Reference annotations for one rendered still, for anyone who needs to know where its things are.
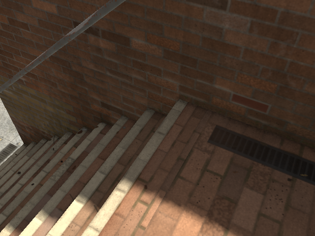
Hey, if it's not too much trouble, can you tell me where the stairs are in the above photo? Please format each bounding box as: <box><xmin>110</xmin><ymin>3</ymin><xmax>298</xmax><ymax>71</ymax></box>
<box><xmin>0</xmin><ymin>108</ymin><xmax>167</xmax><ymax>236</ymax></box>

